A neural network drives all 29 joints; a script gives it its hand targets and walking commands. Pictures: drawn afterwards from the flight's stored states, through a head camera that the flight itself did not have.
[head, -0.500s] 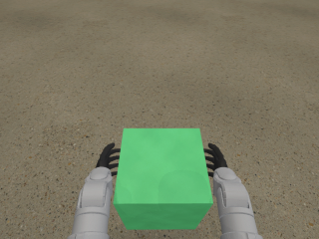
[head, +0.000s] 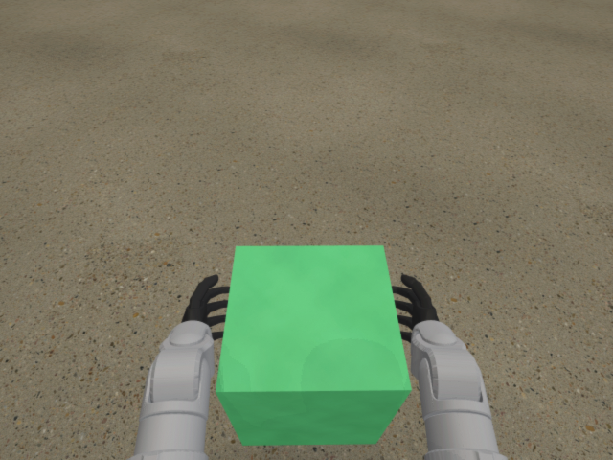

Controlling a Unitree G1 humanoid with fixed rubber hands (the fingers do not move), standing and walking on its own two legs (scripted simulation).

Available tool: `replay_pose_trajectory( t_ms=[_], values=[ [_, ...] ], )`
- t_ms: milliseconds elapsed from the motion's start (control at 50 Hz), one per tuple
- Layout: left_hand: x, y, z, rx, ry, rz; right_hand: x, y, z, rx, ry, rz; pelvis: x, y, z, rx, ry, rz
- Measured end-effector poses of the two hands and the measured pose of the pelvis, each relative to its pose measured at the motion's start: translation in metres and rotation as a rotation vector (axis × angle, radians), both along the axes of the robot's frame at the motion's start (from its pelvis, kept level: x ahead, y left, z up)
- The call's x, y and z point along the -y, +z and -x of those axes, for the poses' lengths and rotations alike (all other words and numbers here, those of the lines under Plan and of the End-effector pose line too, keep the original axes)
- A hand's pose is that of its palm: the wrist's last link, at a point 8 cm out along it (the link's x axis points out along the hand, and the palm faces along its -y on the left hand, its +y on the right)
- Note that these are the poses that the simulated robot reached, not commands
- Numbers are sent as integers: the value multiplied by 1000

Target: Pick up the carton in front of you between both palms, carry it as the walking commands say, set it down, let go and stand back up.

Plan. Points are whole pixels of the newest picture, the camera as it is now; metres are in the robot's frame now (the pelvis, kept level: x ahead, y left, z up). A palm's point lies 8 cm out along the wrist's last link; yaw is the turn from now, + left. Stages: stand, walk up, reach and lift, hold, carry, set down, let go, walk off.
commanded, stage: carry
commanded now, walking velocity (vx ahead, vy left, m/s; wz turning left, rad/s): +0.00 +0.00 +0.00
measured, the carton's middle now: (309, 350) +0.30 +0.00 -0.04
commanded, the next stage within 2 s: hold in 0.56 s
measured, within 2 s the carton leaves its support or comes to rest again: neither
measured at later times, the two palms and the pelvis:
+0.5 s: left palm (200, 339) +0.27 +0.14 +0.04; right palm (430, 339) +0.27 -0.16 +0.04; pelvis -0.01 -0.01 +0.00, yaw +0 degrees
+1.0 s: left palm (216, 332) +0.28 +0.12 +0.05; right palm (454, 368) +0.23 -0.17 +0.05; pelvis -0.03 +0.02 +0.01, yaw -9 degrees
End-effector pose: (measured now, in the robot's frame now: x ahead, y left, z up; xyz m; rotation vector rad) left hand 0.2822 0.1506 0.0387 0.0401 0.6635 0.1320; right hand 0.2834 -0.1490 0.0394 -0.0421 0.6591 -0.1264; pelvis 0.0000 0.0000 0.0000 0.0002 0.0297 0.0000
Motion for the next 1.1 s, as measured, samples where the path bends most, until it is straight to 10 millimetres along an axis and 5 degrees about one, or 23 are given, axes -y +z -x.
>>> replay_pose_trajectory(
  t_ms=[680, 920, 1100],
  values=[
    [13, -1, 20, -8, -28, -8, 13, 0, 27, -10, -12, 18, 6, 7, 17, 102, -51, -4],
    [32, 6, 9, 3, -163, -4, 28, 7, 56, -1, -153, 14, -14, 9, 27, 158, -146, 12],
    [22, 4, -6, -11, -148, 46, 17, 6, 47, -9, -184, -6, -34, 4, 34, 165, -185, 14]
  ],
)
